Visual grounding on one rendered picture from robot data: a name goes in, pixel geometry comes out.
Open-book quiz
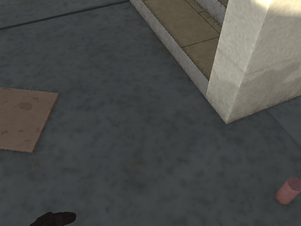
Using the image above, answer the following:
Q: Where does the robot left hand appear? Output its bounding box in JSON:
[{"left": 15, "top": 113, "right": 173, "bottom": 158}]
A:
[{"left": 30, "top": 212, "right": 76, "bottom": 226}]

